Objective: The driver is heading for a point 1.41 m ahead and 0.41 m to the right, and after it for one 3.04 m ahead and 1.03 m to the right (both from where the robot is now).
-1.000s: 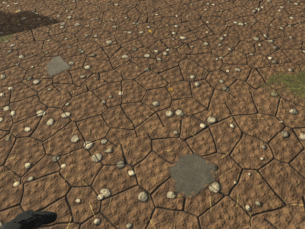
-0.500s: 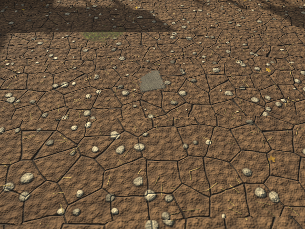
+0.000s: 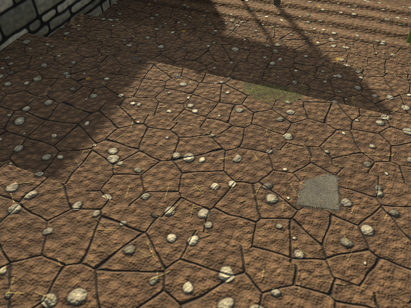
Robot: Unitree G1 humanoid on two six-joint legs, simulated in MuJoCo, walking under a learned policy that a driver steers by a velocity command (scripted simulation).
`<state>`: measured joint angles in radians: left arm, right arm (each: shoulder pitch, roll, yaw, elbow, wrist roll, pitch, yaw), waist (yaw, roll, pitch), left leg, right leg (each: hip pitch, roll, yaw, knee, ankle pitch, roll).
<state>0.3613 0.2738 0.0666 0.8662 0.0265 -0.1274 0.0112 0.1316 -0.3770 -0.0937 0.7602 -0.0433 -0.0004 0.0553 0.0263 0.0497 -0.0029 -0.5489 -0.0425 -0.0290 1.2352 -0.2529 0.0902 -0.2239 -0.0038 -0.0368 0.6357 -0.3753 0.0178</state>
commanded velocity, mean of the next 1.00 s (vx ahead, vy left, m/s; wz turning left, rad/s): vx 1.00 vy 0.00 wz -0.59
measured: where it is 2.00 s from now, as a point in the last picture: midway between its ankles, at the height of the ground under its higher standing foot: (309, 167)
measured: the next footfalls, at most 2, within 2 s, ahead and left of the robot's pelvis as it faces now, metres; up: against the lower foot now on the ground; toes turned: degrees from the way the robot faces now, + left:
left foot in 0.26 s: +0.35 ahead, +0.08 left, -0.16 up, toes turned -1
right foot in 0.58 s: +0.71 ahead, -0.16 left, -0.16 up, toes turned -22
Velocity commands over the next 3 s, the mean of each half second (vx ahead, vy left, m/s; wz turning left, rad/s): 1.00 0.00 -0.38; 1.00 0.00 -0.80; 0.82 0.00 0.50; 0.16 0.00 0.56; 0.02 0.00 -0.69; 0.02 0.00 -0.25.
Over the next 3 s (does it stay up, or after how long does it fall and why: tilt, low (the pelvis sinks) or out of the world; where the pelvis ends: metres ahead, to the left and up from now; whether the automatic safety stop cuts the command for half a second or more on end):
stays up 1.76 -0.50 -0.46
